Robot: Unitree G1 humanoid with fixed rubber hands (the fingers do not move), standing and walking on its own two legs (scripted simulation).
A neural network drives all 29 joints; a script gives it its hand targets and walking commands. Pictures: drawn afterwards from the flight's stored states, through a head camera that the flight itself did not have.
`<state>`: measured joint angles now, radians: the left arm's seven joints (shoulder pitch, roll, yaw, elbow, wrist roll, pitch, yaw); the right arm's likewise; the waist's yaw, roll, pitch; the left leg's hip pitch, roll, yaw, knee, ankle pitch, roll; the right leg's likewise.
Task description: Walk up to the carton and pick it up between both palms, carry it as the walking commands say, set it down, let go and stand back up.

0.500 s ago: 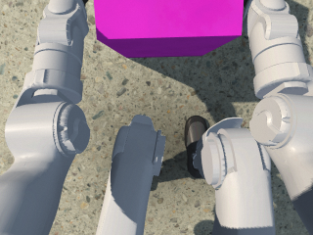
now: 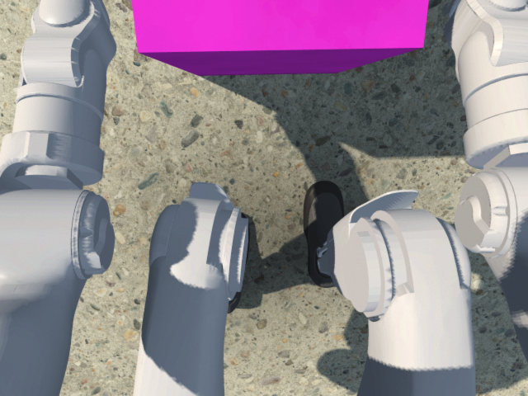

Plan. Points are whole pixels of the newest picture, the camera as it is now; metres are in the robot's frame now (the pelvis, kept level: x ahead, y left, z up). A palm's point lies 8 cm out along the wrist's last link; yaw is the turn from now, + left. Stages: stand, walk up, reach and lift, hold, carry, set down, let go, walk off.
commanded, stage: set down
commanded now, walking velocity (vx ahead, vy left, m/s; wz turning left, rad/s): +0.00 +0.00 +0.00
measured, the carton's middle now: out of the picture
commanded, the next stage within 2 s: let go in 1.24 s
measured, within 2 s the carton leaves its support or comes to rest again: neither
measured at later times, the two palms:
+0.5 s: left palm out of the picture +0.56 +0.20 -0.04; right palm out of the picture +0.57 -0.21 -0.05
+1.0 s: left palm out of the picture +0.56 +0.21 +0.13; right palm out of the picture +0.56 -0.20 +0.12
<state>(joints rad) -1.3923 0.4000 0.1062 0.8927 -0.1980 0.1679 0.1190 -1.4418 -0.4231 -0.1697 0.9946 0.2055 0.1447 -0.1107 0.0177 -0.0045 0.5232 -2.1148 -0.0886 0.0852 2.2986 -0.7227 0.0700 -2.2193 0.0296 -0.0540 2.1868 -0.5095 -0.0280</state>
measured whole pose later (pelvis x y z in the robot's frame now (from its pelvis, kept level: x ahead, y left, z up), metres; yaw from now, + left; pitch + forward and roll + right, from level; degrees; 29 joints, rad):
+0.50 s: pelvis +0.00 -0.01 +0.09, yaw +1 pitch +32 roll +2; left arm -1.42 0.45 0.18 0.82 -0.17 0.29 0.06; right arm -1.44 -0.41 -0.20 0.79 0.14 0.30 -0.13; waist 0.01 0.00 0.48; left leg -1.88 -0.10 0.06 2.00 -0.68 0.03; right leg -1.99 0.05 -0.02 1.93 -0.49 -0.05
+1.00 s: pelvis -0.01 +0.01 +0.22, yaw +0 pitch +27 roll +0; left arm -1.42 0.43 0.14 0.73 -0.18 0.40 0.05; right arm -1.41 -0.44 -0.23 0.74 0.14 0.39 -0.06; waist 0.02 0.02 0.51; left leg -1.46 -0.10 0.02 1.49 -0.50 0.05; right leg -1.53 0.06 0.01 1.41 -0.35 0.00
